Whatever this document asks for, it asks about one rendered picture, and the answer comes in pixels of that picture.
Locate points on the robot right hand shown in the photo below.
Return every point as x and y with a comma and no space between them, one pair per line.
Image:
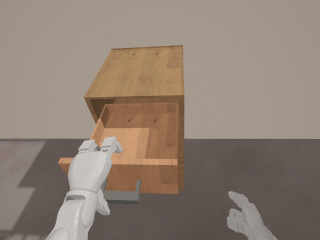
241,221

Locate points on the robot left forearm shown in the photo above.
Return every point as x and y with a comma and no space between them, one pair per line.
76,216

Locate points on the cabinet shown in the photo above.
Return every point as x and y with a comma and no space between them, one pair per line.
139,75

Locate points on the handle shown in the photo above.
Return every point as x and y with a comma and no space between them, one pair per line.
121,197

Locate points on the drawer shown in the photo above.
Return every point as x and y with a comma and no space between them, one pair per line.
149,136

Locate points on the robot right forearm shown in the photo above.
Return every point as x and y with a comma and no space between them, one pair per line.
260,232

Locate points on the robot left hand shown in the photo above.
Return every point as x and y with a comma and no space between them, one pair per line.
90,167

